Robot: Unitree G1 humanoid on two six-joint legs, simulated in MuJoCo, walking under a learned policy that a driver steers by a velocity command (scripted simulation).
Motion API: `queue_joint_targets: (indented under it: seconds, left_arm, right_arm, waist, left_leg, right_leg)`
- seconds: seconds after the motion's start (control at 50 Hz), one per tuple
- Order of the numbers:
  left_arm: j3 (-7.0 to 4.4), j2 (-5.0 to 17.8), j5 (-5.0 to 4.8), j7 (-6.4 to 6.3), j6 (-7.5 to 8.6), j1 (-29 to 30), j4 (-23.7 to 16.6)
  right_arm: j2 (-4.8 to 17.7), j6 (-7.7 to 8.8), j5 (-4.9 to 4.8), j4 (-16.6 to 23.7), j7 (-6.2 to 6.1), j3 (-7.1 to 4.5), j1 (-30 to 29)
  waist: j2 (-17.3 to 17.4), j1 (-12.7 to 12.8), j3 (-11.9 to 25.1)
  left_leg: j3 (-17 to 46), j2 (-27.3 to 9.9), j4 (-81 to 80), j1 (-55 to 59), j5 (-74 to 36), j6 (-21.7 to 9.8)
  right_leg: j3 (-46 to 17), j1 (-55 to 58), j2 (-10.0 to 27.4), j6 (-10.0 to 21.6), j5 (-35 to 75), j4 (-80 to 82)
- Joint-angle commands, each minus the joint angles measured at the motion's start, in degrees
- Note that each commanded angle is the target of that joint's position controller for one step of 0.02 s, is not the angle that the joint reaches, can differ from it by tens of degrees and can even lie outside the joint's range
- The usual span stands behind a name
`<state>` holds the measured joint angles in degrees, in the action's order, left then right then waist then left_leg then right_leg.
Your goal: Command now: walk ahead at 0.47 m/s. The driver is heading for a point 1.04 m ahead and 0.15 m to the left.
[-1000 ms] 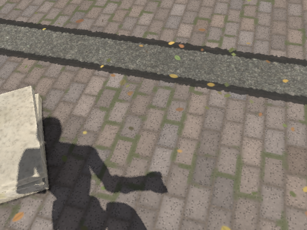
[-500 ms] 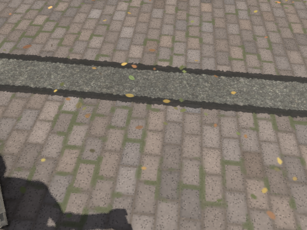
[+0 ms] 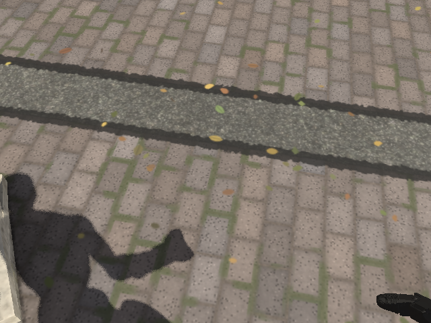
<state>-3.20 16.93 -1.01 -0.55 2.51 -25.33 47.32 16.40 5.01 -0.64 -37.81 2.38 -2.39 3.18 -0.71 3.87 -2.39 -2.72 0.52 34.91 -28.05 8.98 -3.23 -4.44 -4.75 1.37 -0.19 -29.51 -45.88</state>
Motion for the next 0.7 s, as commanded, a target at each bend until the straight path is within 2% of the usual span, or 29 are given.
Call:
queue_joint_targets:
  seconds: [0.02,0.04,0.06,0.08,0.1,0.14,0.2,0.26,0.3,0.36,0.42,0.44,0.46,0.48,0.5,0.52,0.54,0.56,0.58,0.6,0.62,0.64,0.68,0.7]
  left_arm:
    - [-1.42,8.5,-2.06,0.46,2.81,3.9,-7.1]
    - [-1.12,7.7,-1.4,0.26,3.05,6.6,-7.4]
    - [-1.22,6.9,-0.3,0.22,3.01,7.5,-7.4]
    - [-1.24,6.1,-0.12,0.37,2.58,6.2,-6.9]
    - [-1.13,5.2,-0.17,0.41,2.06,5.2,-6.4]
    - [-0.96,4.1,0.18,0.22,1.08,5.6,-6.2]
    - [-0.76,3.7,0.98,0.04,1.02,11.7,-8.2]
    - [-0.18,2.5,0.83,0.68,1.92,17.3,-9.4]
    - [0.29,1.7,0.57,1.3,2.46,21.6,-10.5]
    - [0.48,1.8,0.12,2.4,2.93,26.5,-12.3]
    - [0.27,2.9,0.05,3.43,3.21,28.0,-13.7]
    - [0.04,3.5,0.07,3.58,3.25,26.9,-13.5]
    - [-0.47,4.7,0.15,3.51,3.27,24.1,-12.9]
    - [-1.51,6.4,0.3,3.18,3.28,17.5,-11.1]
    - [-2.85,9.4,0.49,2.56,3.17,8.0,-8.6]
    - [-4.17,15.6,1.85,2.04,2.97,0.3,-7.7]
    - [-3.65,13.1,0.84,2.23,2.75,-1.5,-6.6]
    - [-2.31,9.2,0.39,2.17,2.63,1.7,-7.1]
    - [-1.77,7.6,0.51,1.94,2.45,5.5,-7.5]
    - [-1.31,6.5,0.85,2.05,2.44,8.9,-7.6]
    - [-0.85,4.9,1.28,2.17,2.75,11.1,-7.8]
    - [-0.78,4.6,1.55,2.26,2.97,12.3,-7.9]
    - [-1.04,5.3,1.09,2.36,3.77,12.4,-6.9]
    - [-1.24,6.0,1.0,2.25,4.03,12.2,-6.3]
  right_arm:
    - [9.2,0.09,-0.04,-1.6,-0.63,-2.69,16.8]
    - [8.6,0.07,0.33,-1.2,-0.66,-2.39,13.4]
    - [7.4,0.13,0.93,-1.1,-0.53,-2.13,11.2]
    - [6.4,0.4,1.57,-1.0,-0.58,-1.83,9.8]
    - [5.9,0.76,1.42,-1.1,-0.59,-1.78,9.2]
    - [6.1,1.53,0.82,-2.1,-0.67,-1.84,9.4]
    - [7.3,1.56,0.66,-3.7,-1.22,-2.11,11.4]
    - [8.2,0.94,0.26,-4.8,-1.77,-2.2,13.3]
    - [9.1,0.53,-0.11,-6.0,-2.02,-2.34,15.9]
    - [9.7,-0.41,-0.38,-7.8,-2.12,-2.47,19.3]
    - [10.4,-1.52,-0.61,-9.0,-2.41,-2.79,20.3]
    - [10.8,-1.84,-0.64,-9.1,-2.55,-2.94,20.0]
    - [11.4,-2.09,-0.59,-9.1,-2.68,-3.09,19.3]
    - [11.4,-2.47,-0.51,-9.0,-2.79,-2.99,18.1]
    - [9.7,-2.59,0.05,-8.4,-3.0,-2.15,18.1]
    - [4.0,-1.7,0.92,-6.2,-2.75,-0.23,23.3]
    - [2.7,-0.46,0.22,-7.1,-2.38,0.41,24.7]
    - [8.7,0.51,-1.28,-6.1,-1.93,-1.13,19.5]
    - [9.1,1.04,-2.0,-4.5,-1.72,-1.2,14.5]
    - [8.3,1.08,-1.23,-4.1,-1.81,-1.1,12.1]
    - [8.1,0.61,-0.4,-4.3,-1.94,-1.47,12.2]
    - [7.1,-0.01,-0.27,-4.9,-1.86,-1.36,13.7]
    - [5.0,-1.16,-0.04,-5.6,-2.07,-0.98,15.3]
    - [4.8,-1.48,0.16,-5.1,-2.25,-0.89,14.1]
  waist:
    - [10.3,-9.1,10.0]
    - [4.7,-7.4,6.3]
    - [3.8,-5.8,4.0]
    - [5.6,-4.0,4.0]
    - [6.2,-3.2,4.0]
    - [5.3,-2.4,2.5]
    - [3.3,-3.6,-0.6]
    - [3.0,-5.6,-1.5]
    - [2.6,-7.5,-2.1]
    - [2.6,-9.2,-3.1]
    - [3.6,-8.4,-2.7]
    - [4.3,-7.5,-1.7]
    - [5.3,-5.7,0.4]
    - [5.3,-1.7,4.7]
    - [4.2,2.4,12.0]
    - [-6.6,1.9,22.4]
    - [-14.7,1.8,27.7]
    - [-9.4,2.7,19.3]
    - [-6.2,1.7,12.2]
    - [-2.2,-0.2,7.1]
    - [-2.5,-2.1,4.9]
    - [-3.6,-3.6,4.3]
    - [-3.5,-5.1,3.6]
    - [-3.2,-5.2,2.5]
  left_leg:
    - [37.5,-20.3,-21.0,38.2,24.2,-10.4]
    - [31.2,-18.2,-21.4,31.0,16.1,-9.7]
    - [26.2,-15.7,-22.4,25.5,10.2,-9.5]
    - [23.0,-14.1,-23.9,21.9,7.1,-9.4]
    - [20.9,-13.3,-25.4,20.0,5.2,-9.9]
    - [17.2,-12.8,-27.7,17.2,1.8,-10.8]
    - [13.8,-12.5,-29.6,17.8,-2.3,-11.3]
    - [9.0,-10.6,-29.5,19.0,-6.3,-9.5]
    - [7.5,-10.6,-29.3,20.1,-6.8,-8.9]
    - [7.6,-12.5,-27.2,25.3,-7.8,-8.9]
    - [8.5,-15.1,-23.3,31.7,-13.3,-7.8]
    - [8.6,-15.4,-21.4,33.1,-17.6,-7.2]
    - [8.1,-15.0,-17.7,33.9,-26.4,-6.5]
    - [6.1,-13.0,-9.6,32.9,-35.8,-5.3]
    - [3.9,-10.1,2.8,26.1,-33.6,-3.4]
    - [1.4,-3.1,25.2,4.7,-11.7,0.3]
    - [7.2,3.5,37.4,-8.4,23.1,1.9]
    - [10.4,-0.4,41.6,-14.6,21.9,1.2]
    - [8.3,-3.4,40.2,-15.6,17.0,0.6]
    - [7.0,-5.7,36.1,-14.1,12.7,0.9]
    - [7.3,-7.6,32.5,-11.0,9.5,1.2]
    - [7.3,-8.2,31.3,-7.9,7.7,1.8]
    - [6.5,-8.6,28.7,-6.1,6.0,3.0]
    - [6.3,-8.8,26.5,-7.2,4.2,3.7]
  right_leg:
    - [-2.5,-38.4,0.8,2.2,3.0,-28.7]
    - [-0.9,-36.5,3.4,2.4,8.0,-26.5]
    - [-0.7,-34.7,5.1,2.3,11.4,-23.4]
    - [-1.1,-31.3,6.5,2.2,13.9,-22.0]
    - [-0.9,-29.7,6.8,1.8,14.9,-20.8]
    - [-0.1,-30.1,7.2,0.8,16.7,-18.0]
    - [0.1,-35.2,7.6,-1.0,24.4,-9.6]
    - [1.7,-34.0,6.3,-1.3,33.5,2.0]
    - [3.1,-32.2,5.0,-1.2,36.8,7.9]
    - [3.4,-32.9,3.9,-0.4,36.2,13.0]
    - [3.3,-33.0,2.8,1.7,30.0,16.3]
    - [3.8,-30.8,2.1,2.5,27.6,17.0]
    - [5.0,-26.2,0.5,3.5,25.3,17.5]
    - [6.9,-16.7,-1.4,5.2,25.8,19.1]
    - [5.0,-1.0,0.8,7.5,27.6,17.5]
    - [-17.5,23.3,16.2,15.2,24.9,15.9]
    - [-38.2,30.4,22.1,20.4,15.6,25.6]
    - [-32.7,24.8,20.1,17.4,10.4,27.7]
    - [-24.2,16.6,17.8,15.4,12.5,28.8]
    - [-18.5,8.2,15.4,14.4,17.6,30.8]
    - [-14.6,2.7,13.3,13.6,21.7,32.7]
    - [-12.5,-0.9,12.2,13.6,23.9,34.5]
    - [-8.7,-4.5,11.5,14.6,28.6,37.0]
    - [-7.0,-5.4,11.3,14.9,30.3,38.0]
